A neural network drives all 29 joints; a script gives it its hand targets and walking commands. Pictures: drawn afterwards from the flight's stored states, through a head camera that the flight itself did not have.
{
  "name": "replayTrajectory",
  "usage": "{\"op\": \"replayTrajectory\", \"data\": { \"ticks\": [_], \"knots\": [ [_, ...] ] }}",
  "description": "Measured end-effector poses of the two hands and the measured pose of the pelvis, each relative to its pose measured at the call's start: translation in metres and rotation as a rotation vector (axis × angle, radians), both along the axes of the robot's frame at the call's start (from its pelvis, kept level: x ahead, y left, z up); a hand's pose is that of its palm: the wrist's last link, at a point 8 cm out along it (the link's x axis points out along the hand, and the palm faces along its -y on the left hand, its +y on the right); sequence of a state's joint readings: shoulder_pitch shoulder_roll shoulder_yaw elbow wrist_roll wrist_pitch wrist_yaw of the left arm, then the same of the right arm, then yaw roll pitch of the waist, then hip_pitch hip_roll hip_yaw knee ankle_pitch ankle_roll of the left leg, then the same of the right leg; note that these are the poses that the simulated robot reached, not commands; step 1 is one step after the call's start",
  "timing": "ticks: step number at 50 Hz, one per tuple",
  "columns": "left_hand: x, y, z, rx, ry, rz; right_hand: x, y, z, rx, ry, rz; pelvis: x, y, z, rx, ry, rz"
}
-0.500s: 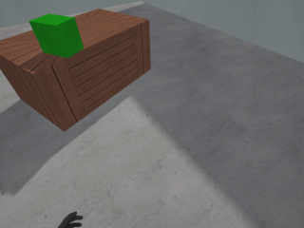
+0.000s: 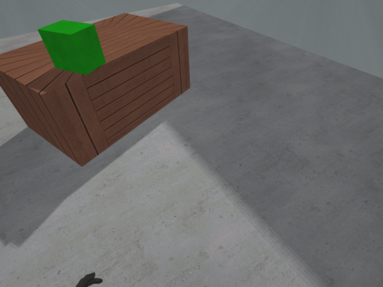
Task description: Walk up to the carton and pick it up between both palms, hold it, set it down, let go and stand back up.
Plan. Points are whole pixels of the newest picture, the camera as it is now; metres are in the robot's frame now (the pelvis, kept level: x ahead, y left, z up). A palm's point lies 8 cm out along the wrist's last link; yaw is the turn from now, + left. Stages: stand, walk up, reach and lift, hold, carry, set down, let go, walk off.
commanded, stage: stand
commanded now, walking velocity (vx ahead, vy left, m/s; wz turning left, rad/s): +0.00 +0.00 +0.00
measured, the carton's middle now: (74, 47) +1.43 +0.74 -0.05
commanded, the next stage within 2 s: none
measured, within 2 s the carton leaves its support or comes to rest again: neither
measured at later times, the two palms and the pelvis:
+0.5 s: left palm out of the picture +0.12 +0.27 -0.08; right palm out of the picture +0.07 -0.28 -0.12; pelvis +0.00 +0.00 +0.00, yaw +0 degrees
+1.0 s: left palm out of the picture +0.11 +0.27 -0.08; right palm out of the picture +0.06 -0.28 -0.12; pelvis +0.00 +0.00 +0.01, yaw +0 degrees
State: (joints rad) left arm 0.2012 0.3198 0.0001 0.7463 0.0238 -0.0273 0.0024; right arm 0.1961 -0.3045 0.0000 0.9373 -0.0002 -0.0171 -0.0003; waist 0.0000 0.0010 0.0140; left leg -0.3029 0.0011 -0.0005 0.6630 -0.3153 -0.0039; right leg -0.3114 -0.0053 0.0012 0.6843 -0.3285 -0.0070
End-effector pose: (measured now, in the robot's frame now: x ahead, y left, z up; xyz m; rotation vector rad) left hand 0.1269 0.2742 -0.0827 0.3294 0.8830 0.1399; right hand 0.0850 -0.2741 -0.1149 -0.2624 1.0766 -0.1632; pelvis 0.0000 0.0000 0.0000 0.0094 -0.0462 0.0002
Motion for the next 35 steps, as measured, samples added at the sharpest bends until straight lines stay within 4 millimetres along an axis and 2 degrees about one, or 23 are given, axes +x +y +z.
{"op": "replayTrajectory", "data": {
  "ticks": [35],
  "knots": [
    [-0.012,0.0,-0.001,0.001,0.045,0.01,-0.018,-0.002,-0.001,0.004,0.063,-0.013,-0.004,-0.001,0.005,0.002,0.015,0.0]
  ]
}}
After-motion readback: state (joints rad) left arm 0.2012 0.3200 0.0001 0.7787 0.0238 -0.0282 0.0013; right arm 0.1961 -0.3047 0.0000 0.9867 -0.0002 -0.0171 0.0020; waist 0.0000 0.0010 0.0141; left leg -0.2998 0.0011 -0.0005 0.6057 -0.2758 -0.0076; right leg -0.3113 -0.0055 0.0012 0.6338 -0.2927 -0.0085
